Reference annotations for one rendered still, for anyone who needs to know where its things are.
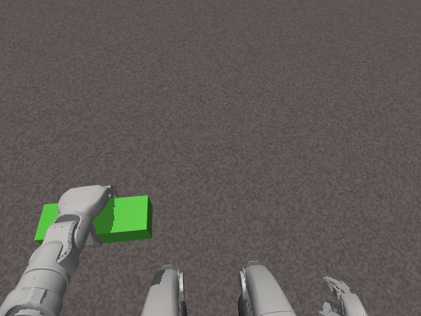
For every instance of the left robot arm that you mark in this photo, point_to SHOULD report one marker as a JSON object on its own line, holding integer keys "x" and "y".
{"x": 42, "y": 285}

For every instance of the carton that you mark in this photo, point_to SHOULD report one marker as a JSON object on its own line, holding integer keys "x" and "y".
{"x": 122, "y": 219}

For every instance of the right robot hand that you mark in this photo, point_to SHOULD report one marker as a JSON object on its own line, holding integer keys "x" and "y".
{"x": 350, "y": 304}

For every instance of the left robot hand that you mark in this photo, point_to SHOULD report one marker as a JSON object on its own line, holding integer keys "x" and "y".
{"x": 89, "y": 200}

